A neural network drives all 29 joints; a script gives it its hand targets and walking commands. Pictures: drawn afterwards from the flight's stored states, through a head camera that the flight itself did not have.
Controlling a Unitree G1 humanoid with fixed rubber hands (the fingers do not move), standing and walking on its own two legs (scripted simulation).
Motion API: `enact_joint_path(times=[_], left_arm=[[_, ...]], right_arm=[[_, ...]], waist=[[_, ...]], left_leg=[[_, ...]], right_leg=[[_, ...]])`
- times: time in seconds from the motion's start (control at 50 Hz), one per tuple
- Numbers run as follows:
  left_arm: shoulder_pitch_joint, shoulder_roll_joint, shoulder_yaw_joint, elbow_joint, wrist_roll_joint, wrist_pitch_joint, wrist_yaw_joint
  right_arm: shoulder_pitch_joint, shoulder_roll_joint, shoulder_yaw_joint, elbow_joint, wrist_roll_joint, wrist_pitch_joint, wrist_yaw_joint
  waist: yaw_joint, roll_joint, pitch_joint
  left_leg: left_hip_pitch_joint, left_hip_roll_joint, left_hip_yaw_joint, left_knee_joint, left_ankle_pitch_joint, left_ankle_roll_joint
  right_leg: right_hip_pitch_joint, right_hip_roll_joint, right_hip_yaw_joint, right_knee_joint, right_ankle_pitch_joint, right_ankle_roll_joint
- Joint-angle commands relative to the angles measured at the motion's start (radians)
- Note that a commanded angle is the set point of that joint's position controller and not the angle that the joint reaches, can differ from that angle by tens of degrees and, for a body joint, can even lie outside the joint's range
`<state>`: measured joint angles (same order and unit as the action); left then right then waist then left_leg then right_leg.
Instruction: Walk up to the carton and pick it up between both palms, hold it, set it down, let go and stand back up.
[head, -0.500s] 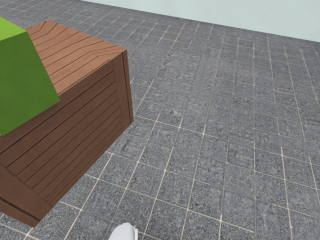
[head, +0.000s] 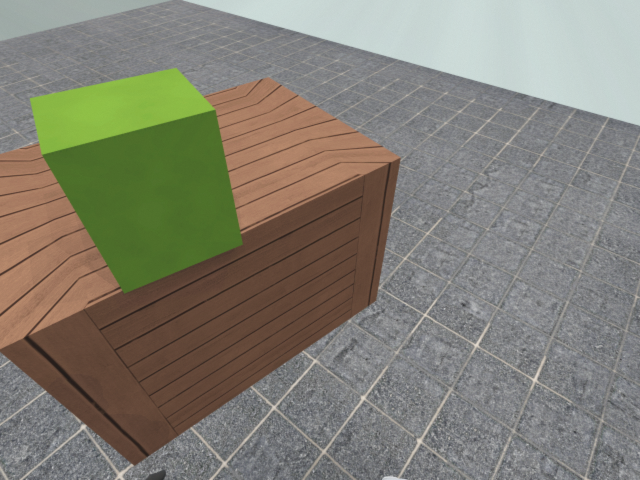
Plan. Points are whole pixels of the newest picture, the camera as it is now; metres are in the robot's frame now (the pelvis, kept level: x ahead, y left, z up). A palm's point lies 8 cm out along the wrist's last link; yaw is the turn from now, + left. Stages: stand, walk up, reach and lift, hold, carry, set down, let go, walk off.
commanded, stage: walk up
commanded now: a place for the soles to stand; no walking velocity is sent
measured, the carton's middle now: (150, 180) +0.61 +0.32 +0.06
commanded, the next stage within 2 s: none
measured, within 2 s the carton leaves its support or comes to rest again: neither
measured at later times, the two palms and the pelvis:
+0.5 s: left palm out of the picture +0.08 +0.31 -0.15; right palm (394, 341) +0.36 -0.12 -0.10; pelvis +0.18 +0.07 +0.00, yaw +24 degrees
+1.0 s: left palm (117, 410) +0.26 +0.31 -0.11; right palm (374, 278) +0.52 -0.10 -0.12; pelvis +0.29 +0.06 +0.00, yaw +38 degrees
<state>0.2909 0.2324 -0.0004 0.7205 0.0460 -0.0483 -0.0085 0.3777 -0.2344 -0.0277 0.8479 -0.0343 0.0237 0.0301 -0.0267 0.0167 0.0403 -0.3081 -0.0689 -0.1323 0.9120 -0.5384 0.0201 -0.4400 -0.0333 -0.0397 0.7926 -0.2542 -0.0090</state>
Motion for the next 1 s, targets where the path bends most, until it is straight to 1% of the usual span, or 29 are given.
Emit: enact_joint_path(times=[0.0, 0.04, 0.08, 0.16, 0.22, 0.26, 0.3, 0.32, 0.34, 0.36, 0.38, 0.4, 0.42, 0.44, 0.46, 0.5, 0.56, 0.6, 0.66, 0.7, 0.72, 0.74, 0.76, 0.78, 0.8, 0.82, 0.86, 0.88, 0.98], left_arm=[[0.069, 0.259, 0.081, -0.071, -0.035, -0.016, 0.066], [0.042, 0.204, 0.068, -0.060, -0.034, -0.044, 0.058], [0.044, 0.174, 0.059, -0.034, -0.018, -0.066, 0.048], [0.056, 0.169, 0.057, 0.010, 0.003, -0.083, 0.039], [0.070, 0.181, 0.055, 0.024, 0.021, -0.079, 0.034], [0.063, 0.197, 0.055, 0.024, 0.029, -0.068, 0.028], [0.078, 0.222, 0.058, 0.035, 0.031, -0.045, 0.030], [0.074, 0.224, 0.053, 0.042, 0.031, -0.029, 0.029], [0.088, 0.204, 0.041, 0.049, 0.033, -0.013, 0.025], [0.159, 0.150, 0.019, 0.059, 0.037, 0.001, 0.015], [0.192, 0.092, -0.005, 0.035, 0.032, 0.011, 0.002], [0.184, 0.155, 0.011, -0.039, -0.010, 0.027, -0.008], [0.101, 0.183, 0.016, -0.050, -0.016, 0.039, -0.012], [0.069, 0.177, 0.011, -0.063, -0.020, 0.033, -0.015], [0.065, 0.146, 0.000, -0.058, -0.028, 0.023, -0.016], [0.101, 0.154, 0.005, -0.025, -0.012, 0.014, -0.008], [0.132, 0.135, 0.010, -0.008, 0.003, 0.025, -0.013], [0.100, 0.103, 0.006, -0.015, 0.002, 0.034, -0.009], [0.123, 0.064, 0.000, 0.009, -0.013, 0.033, 0.003], [0.101, 0.073, 0.015, 0.001, -0.014, 0.029, 0.012], [0.092, 0.080, 0.022, -0.013, -0.015, 0.023, 0.015], [0.071, 0.107, 0.030, -0.031, -0.013, 0.018, 0.018], [0.042, 0.155, 0.039, -0.052, -0.007, 0.014, 0.021], [0.001, 0.212, 0.056, -0.063, -0.038, 0.029, 0.017], [-0.065, 0.246, 0.078, -0.070, -0.063, 0.043, 0.023], [-0.079, 0.217, 0.072, -0.066, -0.065, 0.047, 0.030], [-0.069, 0.188, 0.068, -0.047, -0.043, 0.049, 0.038], [-0.081, 0.186, 0.067, -0.043, -0.032, 0.046, 0.042], [-0.109, 0.174, 0.063, -0.035, -0.004, 0.041, 0.050]], right_arm=[[0.043, -0.159, -0.031, -0.127, -0.031, -0.020, 0.003], [-0.032, -0.169, -0.035, -0.116, -0.034, -0.025, 0.010], [-0.051, -0.158, -0.037, -0.111, -0.022, -0.029, 0.021], [-0.116, -0.120, -0.026, -0.142, -0.009, -0.021, 0.037], [-0.184, -0.091, -0.014, -0.158, -0.006, -0.033, 0.044], [-0.196, -0.071, -0.010, -0.153, -0.004, -0.048, 0.047], [-0.172, -0.070, -0.016, -0.142, -0.013, -0.057, 0.044], [-0.119, -0.081, -0.026, -0.132, -0.018, -0.062, 0.037], [-0.005, -0.113, -0.050, -0.104, -0.020, -0.068, 0.024], [0.128, -0.166, -0.081, -0.068, -0.020, -0.070, 0.004], [0.193, -0.234, -0.102, -0.081, -0.022, -0.072, -0.017], [0.228, -0.312, -0.114, -0.121, 0.033, -0.066, -0.032], [0.197, -0.302, -0.112, -0.131, 0.066, -0.056, -0.049], [0.148, -0.278, -0.095, -0.148, 0.065, -0.051, -0.061], [0.102, -0.271, -0.094, -0.164, 0.043, -0.048, -0.074], [0.032, -0.199, -0.065, -0.177, 0.026, -0.067, -0.069], [0.016, -0.158, -0.051, -0.178, 0.004, -0.095, -0.055], [-0.006, -0.137, -0.047, -0.174, 0.004, -0.097, -0.058], [-0.101, -0.107, -0.033, -0.192, 0.008, -0.084, -0.053], [-0.141, -0.144, -0.038, -0.206, 0.002, -0.066, -0.048], [-0.160, -0.150, -0.032, -0.210, 0.008, -0.057, -0.048], [-0.131, -0.135, -0.025, -0.206, 0.018, -0.050, -0.047], [-0.064, -0.094, -0.013, -0.199, 0.034, -0.048, -0.043], [0.030, -0.073, -0.013, -0.185, 0.042, -0.031, -0.055], [0.041, -0.089, -0.026, -0.161, 0.033, -0.010, -0.068], [-0.010, -0.107, -0.034, -0.161, 0.018, -0.003, -0.073], [-0.050, -0.092, -0.033, -0.153, 0.017, -0.002, -0.074], [-0.050, -0.084, -0.032, -0.148, 0.020, -0.001, -0.071], [-0.101, -0.071, -0.038, -0.162, 0.018, 0.004, -0.049]], waist=[[0.013, -0.228, 0.171], [0.037, -0.207, 0.212], [0.052, -0.206, 0.172], [0.052, -0.200, 0.112], [0.067, -0.180, 0.099], [0.064, -0.190, 0.070], [0.058, -0.172, 0.050], [0.025, -0.128, 0.042], [-0.027, -0.029, -0.010], [-0.072, 0.128, -0.106], [-0.077, 0.282, -0.134], [-0.104, 0.264, -0.190], [-0.107, 0.132, -0.157], [-0.088, 0.103, -0.097], [-0.075, 0.142, -0.051], [-0.023, 0.192, -0.003], [0.003, 0.143, -0.032], [0.009, 0.148, -0.001], [0.053, 0.155, -0.025], [0.066, 0.121, -0.042], [0.079, 0.088, -0.049], [0.077, 0.030, -0.049], [0.044, -0.094, -0.074], [-0.002, -0.199, -0.100], [0.001, -0.262, -0.099], [0.021, -0.227, -0.034], [0.054, -0.237, 0.007], [0.054, -0.248, -0.007], [0.065, -0.233, -0.132]], left_leg=[[-0.562, 0.066, 0.023, 0.457, -0.046, -0.043], [-0.574, 0.137, 0.037, 0.415, 0.066, -0.058], [-0.499, 0.159, 0.033, 0.348, 0.122, -0.070], [-0.465, 0.192, 0.041, 0.249, 0.210, -0.074], [-0.391, 0.206, 0.093, 0.049, 0.266, -0.052], [-0.230, 0.170, 0.178, -0.088, 0.303, -0.022], [-0.092, 0.125, 0.243, -0.148, 0.316, 0.005], [-0.001, 0.098, 0.262, -0.206, 0.340, 0.017], [0.147, 0.050, 0.266, -0.265, 0.365, 0.031], [0.305, 0.016, 0.217, -0.288, 0.326, 0.046], [0.412, 0.223, -0.171, -0.320, 0.259, 0.105], [0.436, 0.415, -0.676, -0.556, 0.055, 0.242], [0.376, 0.461, -0.762, -0.682, -0.149, 0.253], [0.350, 0.439, -0.650, -0.670, -0.119, 0.228], [0.301, 0.426, -0.551, -0.631, -0.040, 0.240], [0.112, 0.384, -0.422, -0.604, 0.066, 0.237], [0.030, 0.348, -0.347, -0.571, 0.157, 0.242], [-0.019, 0.331, -0.295, -0.546, 0.325, 0.240], [-0.168, 0.235, -0.124, -0.395, 0.727, 0.155], [-0.200, 0.199, -0.101, -0.295, 0.796, 0.116], [-0.232, 0.173, -0.104, -0.247, 0.724, 0.085], [-0.254, 0.134, -0.112, -0.207, 0.609, 0.044], [-0.269, 0.049, -0.062, -0.084, 0.421, -0.003], [-0.171, -0.028, 0.038, 0.134, 0.062, -0.045], [-0.176, -0.001, 0.093, 0.264, -0.158, -0.064], [-0.221, 0.022, 0.070, 0.341, -0.177, -0.070], [-0.270, 0.051, 0.056, 0.350, -0.174, -0.070], [-0.241, 0.068, 0.054, 0.315, -0.160, -0.069], [-0.185, 0.096, 0.106, 0.045, -0.071, -0.062]], right_leg=[[0.200, -0.502, 0.953, -0.745, -0.967, -0.144], [0.181, -0.431, 0.658, -0.651, -0.760, -0.184], [0.168, -0.373, 0.437, -0.620, -0.565, -0.182], [0.249, -0.391, 0.223, -0.604, -0.295, -0.211], [0.292, -0.369, 0.019, -0.547, -0.063, -0.195], [0.245, -0.318, -0.119, -0.488, 0.032, -0.168], [0.215, -0.326, -0.164, -0.425, 0.015, -0.168], [0.187, -0.324, -0.200, -0.340, 0.018, -0.158], [0.162, -0.282, -0.241, -0.151, 0.090, -0.130], [0.124, -0.204, -0.272, 0.133, 0.117, -0.089], [-0.087, -0.124, -0.244, 0.403, -0.205, -0.033], [-0.235, -0.013, -0.088, 0.527, -0.364, 0.005], [-0.258, -0.074, 0.023, 0.591, -0.328, 0.015], [-0.289, -0.096, 0.052, 0.595, -0.266, 0.019], [-0.314, -0.112, 0.040, 0.594, -0.258, 0.019], [-0.210, -0.138, 0.065, 0.484, -0.289, 0.022], [-0.129, -0.121, 0.065, 0.376, -0.280, 0.034], [-0.121, -0.115, 0.048, 0.287, -0.218, 0.044], [0.126, -0.079, -0.001, 0.081, -0.019, 0.016], [0.243, -0.019, -0.072, -0.034, 0.127, -0.005], [0.312, -0.006, -0.082, -0.129, 0.228, -0.022], [0.344, -0.041, -0.026, -0.184, 0.321, -0.043], [0.343, -0.203, 0.154, -0.254, 0.381, -0.080], [0.225, -0.403, 0.327, -0.375, 0.370, -0.197], [0.178, -0.477, 0.457, -0.445, 0.184, -0.280], [0.141, -0.485, 0.483, -0.476, 0.137, -0.297], [0.171, -0.425, 0.311, -0.433, 0.252, -0.282], [0.162, -0.410, 0.265, -0.419, 0.249, -0.269], [0.302, -0.402, 0.195, -0.336, 0.302, -0.233]])
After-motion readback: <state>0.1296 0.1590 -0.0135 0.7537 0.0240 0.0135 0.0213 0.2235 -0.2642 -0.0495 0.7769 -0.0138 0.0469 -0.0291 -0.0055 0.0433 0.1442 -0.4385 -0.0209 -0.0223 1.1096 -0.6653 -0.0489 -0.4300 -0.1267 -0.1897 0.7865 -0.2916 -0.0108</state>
